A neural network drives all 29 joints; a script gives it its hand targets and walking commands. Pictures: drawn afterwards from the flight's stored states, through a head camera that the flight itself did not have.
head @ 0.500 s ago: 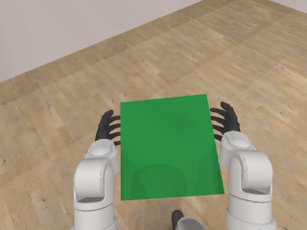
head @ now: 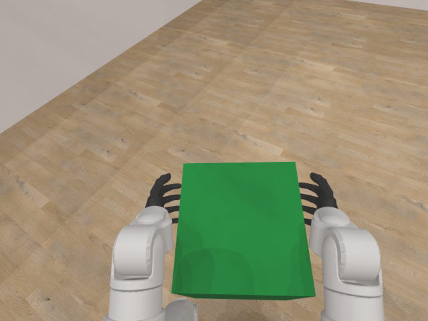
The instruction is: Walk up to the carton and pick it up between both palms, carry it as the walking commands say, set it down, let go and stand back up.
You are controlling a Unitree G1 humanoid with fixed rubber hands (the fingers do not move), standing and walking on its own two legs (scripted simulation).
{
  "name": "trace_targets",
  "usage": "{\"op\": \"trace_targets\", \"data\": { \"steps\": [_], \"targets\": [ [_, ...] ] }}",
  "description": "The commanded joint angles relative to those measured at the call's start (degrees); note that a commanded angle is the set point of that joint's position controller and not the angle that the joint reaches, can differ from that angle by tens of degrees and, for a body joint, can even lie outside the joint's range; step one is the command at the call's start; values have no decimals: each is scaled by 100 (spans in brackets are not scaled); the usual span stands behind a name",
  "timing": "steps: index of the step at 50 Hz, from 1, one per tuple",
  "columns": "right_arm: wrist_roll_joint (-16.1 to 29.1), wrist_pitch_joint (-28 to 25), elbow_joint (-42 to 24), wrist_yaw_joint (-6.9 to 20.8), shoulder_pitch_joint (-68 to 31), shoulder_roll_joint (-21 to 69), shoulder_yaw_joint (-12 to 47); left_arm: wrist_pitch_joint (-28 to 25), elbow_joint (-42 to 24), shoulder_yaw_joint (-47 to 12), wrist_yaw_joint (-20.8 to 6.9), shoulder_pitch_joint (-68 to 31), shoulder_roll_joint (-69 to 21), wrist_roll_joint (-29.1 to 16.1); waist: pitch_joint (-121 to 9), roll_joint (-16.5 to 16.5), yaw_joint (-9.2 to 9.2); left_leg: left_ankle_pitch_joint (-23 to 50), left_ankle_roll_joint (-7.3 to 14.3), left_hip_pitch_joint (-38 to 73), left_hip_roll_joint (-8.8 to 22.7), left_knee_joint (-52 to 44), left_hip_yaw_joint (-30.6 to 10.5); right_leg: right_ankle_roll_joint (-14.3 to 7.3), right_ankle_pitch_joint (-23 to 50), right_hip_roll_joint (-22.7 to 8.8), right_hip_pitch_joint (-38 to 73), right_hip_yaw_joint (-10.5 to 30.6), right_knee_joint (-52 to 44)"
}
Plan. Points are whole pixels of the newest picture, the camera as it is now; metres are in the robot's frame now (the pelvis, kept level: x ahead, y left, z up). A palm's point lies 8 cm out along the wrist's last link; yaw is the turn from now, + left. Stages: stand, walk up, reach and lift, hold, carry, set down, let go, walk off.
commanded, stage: carry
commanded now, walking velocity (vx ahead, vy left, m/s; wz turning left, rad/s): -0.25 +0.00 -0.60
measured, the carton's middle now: (239, 238) +0.29 -0.02 -0.04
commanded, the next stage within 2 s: none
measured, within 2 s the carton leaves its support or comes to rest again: neither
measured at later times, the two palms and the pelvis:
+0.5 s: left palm out of the picture +0.07 +0.13 +0.09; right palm out of the picture +0.02 -0.14 +0.10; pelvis -0.22 +0.05 +0.01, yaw -15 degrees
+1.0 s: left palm out of the picture -0.10 +0.07 +0.10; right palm out of the picture -0.25 -0.16 +0.11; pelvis -0.41 +0.11 +0.00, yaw -30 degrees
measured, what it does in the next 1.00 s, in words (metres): walks backwards, turning right: left foot, then right foot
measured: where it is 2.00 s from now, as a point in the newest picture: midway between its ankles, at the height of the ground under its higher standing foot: outside the picture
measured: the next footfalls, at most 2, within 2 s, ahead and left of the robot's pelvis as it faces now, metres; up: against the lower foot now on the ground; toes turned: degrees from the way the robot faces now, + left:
left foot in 0.32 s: -0.18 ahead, +0.15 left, +0.00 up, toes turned -4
right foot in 0.66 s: -0.34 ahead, -0.07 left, +0.00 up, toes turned -29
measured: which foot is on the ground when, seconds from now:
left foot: up 0.00-0.30, down 0.32-0.66, up 0.68-1.00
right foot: down 0.00-0.32, up 0.34-0.64, down 0.66-1.00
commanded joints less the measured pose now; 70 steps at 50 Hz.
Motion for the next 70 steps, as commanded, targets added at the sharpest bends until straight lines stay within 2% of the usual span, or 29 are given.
{"op": "trace_targets", "data": {
  "steps": [1,6,10,14,15,16,17,18,20,24,29,30,32,34,35,38,41,49,51,52,53,54,55,57,59,63,66,68,70],
  "targets": [
    [2585,-426,-1382,1587,-3008,6450,4184,-526,-1298,-2673,-1323,-2058,-5941,-1713,-2182,-1168,146,547,-139,-191,-139,936,-517,-595,2478,-1245,1379,1218,-1308],
    [2469,-253,-861,1523,-2025,6158,4081,-455,-1134,-2549,-1171,-1296,-5408,-1468,-2695,-1300,158,188,-204,424,-447,-438,-365,-511,3081,-1252,1999,1808,-1379],
    [2276,-171,-612,1503,-1725,6005,3900,-350,-946,-2608,-1187,-1191,-5231,-1448,-2552,-1508,191,-61,-53,1227,-783,-1563,-182,-459,2460,-1265,1614,2249,-1918],
    [2089,-198,-467,1517,-1454,6159,3568,-339,-1179,-2994,-1228,-1667,-5467,-1709,-2633,-1477,23,343,236,3765,-893,-4124,425,391,1540,-433,355,1480,-2470],
    [2019,-207,-395,1519,-1300,6159,3449,-320,-1196,-3125,-1235,-1847,-5526,-1774,-2528,-969,-94,515,503,4445,-305,-4778,-58,739,959,144,-318,898,-1966],
    [1983,-225,-380,1512,-1546,6110,3324,-296,-1119,-3229,-1267,-1994,-5643,-1864,-2320,1087,-10,1123,1192,3829,1445,-5148,-2015,522,-605,784,-762,338,462],
    [1971,-246,-443,1543,-1514,6023,3314,-321,-1156,-3245,-1269,-2228,-5655,-1922,-1711,1301,56,2531,1663,2719,2560,-5169,-2005,544,-1575,873,-1370,26,2421],
    [1932,-388,-640,1564,-1487,6177,3249,-382,-1766,-3635,-1374,-2824,-5944,-2147,-1426,2093,-30,3402,1961,1993,2814,-4943,-1280,428,-1744,178,-1828,237,3702],
    [2083,-530,-1187,1638,-2158,6314,3459,-454,-1768,-3738,-1431,-3048,-6204,-2285,-1163,519,58,4461,1403,1851,1574,-4173,56,152,-757,184,-1735,555,4652],
    [2258,-529,-1649,1542,-2033,5884,3495,-417,-1669,-3547,-1230,-2094,-6112,-2265,-2091,751,162,6094,932,3753,1173,-3066,283,263,-462,357,-1527,-388,2802],
    [1839,-244,-852,1349,-928,5530,3225,-116,-1066,-3301,-1154,-1432,-5534,-2070,-2233,1410,31,6808,1039,4022,1387,-2684,-26,281,-1005,377,-454,-1023,5],
    [1773,-205,-734,1340,-893,5452,3179,-64,-923,-3236,-1176,-1376,-5514,-2028,-2146,1325,80,6653,918,3922,1397,-2553,59,269,-431,256,-216,-968,-859],
    [1782,-149,-581,1343,-1056,5464,3209,7,-738,-3078,-1229,-1451,-5525,-1946,-2111,369,123,4369,402,2640,1154,-1945,243,185,2186,-375,1044,-29,-1626],
    [1879,-150,-651,1368,-1393,5677,3412,-7,-584,-2991,-1309,-1391,-5483,-1885,-2201,-2100,106,-1233,-44,-474,94,-217,96,-601,9190,-2045,3226,2038,-489],
    [2106,-179,-1066,1458,-1999,5880,3773,-103,-497,-2851,-1339,-1358,-5784,-1795,-2369,-2192,183,-1053,-1,-429,40,105,-325,-929,8832,-2014,2999,1765,-419],
    [2558,-317,-1450,1600,-2990,6284,4197,-336,-1038,-2790,-1333,-1810,-5950,-1766,-2196,-1177,151,-56,-18,122,25,669,-489,-767,5075,-1474,1674,1166,-923],
    [2642,-339,-1308,1645,-2789,6394,4207,-456,-1439,-2759,-1254,-1951,-5822,-1688,-2383,-956,143,499,-77,375,-62,526,-413,-702,1900,-1260,1228,1006,-1437],
    [2374,-103,-418,1640,-1989,5951,3793,-298,-818,-2665,-1097,-1305,-5309,-1343,-2393,-1316,151,-206,-3,1729,-579,-2505,52,-453,-590,-1150,834,1580,-2235],
    [2226,-93,-309,1629,-1840,5985,3612,-254,-789,-2808,-1116,-1497,-5426,-1440,-2278,-1178,7,490,71,2744,-536,-4047,307,-5,-662,-654,374,1006,-2151],
    [2156,-80,-163,1628,-1772,6010,3473,-234,-753,-2881,-1122,-1640,-5485,-1506,-2146,-562,-23,158,248,3101,14,-4605,-421,172,-646,-334,-121,717,-1646],
    [2101,-79,-110,1637,-1792,5915,3354,-222,-730,-2938,-1141,-1727,-5515,-1553,-1913,1097,-39,33,743,2961,1515,-5270,-2436,261,-678,277,-945,98,-18],
    [2076,-131,-157,1652,-1799,5987,3354,-245,-936,-3102,-1196,-2123,-5606,-1645,-1435,1721,-63,-242,1164,1893,2237,-5601,-2315,333,-1250,320,-1195,-352,1083],
    [1969,-199,-255,1655,-1825,6111,3303,-254,-1236,-3386,-1267,-2624,-5884,-1842,-1224,1609,-69,74,1234,1082,1998,-5443,-1730,253,-917,50,-875,46,1867],
    [2010,-310,-603,1653,-2223,6168,3283,-302,-1299,-3564,-1312,-2929,-6146,-2102,-1245,634,19,1082,813,1187,1203,-4845,-737,134,36,90,-698,109,2063],
    [2112,-344,-801,1612,-2273,6110,3318,-285,-1317,-3592,-1275,-2662,-6117,-2197,-1734,721,71,2362,689,2039,933,-4250,-164,185,52,166,-720,-198,1526],
    [1884,-243,-602,1438,-1519,5766,3121,-104,-1045,-3528,-1196,-2087,-5863,-2199,-2271,1125,31,4391,866,2881,977,-3585,-592,230,-359,385,-49,-779,-208],
    [1789,-99,-178,1405,-1254,5592,3068,1,-702,-3235,-1183,-1682,-5610,-2010,-2525,539,136,3790,506,2359,708,-3214,-432,166,841,-167,1520,-238,-1649],
    [1833,-82,-157,1423,-1429,5641,3142,16,-607,-3123,-1225,-1610,-5543,-1910,-2541,-491,69,2446,194,1369,336,-2841,-381,2,3585,-1216,2352,775,-1257],
    [2105,-92,-689,1526,-2163,5861,3596,-79,-437,-2927,-1251,-1612,-5829,-1755,-2415,-970,49,2008,100,1844,151,-3375,-112,-256,3427,-1092,1681,270,-997]
  ]
}}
